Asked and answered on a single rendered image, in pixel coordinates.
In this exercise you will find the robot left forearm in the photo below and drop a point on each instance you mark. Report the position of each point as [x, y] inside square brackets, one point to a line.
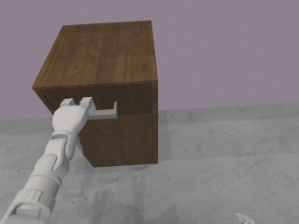
[37, 198]

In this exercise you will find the robot left hand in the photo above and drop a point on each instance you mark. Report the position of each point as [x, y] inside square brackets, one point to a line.
[72, 118]

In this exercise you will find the cabinet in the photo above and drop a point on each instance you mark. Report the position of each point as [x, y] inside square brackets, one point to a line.
[107, 54]

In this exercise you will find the robot right hand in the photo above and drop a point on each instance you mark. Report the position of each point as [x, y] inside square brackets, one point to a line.
[243, 219]

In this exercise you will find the handle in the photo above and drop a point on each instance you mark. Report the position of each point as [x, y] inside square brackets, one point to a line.
[104, 113]

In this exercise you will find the drawer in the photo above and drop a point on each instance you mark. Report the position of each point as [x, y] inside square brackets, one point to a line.
[132, 99]

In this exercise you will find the left robot upper arm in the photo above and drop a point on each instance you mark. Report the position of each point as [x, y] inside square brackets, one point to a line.
[17, 219]

